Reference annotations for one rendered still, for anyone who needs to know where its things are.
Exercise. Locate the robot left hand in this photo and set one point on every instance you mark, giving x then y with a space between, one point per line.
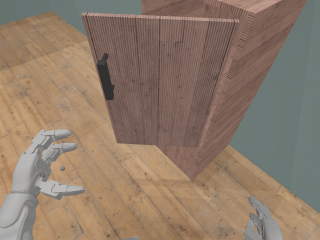
26 176

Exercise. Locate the handle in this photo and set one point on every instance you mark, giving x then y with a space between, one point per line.
103 71

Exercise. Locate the left robot forearm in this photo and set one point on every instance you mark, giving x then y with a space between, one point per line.
17 216

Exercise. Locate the robot right hand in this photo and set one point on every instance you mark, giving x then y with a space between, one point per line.
267 227

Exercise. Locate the cupboard door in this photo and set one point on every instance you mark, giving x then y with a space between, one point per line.
166 71

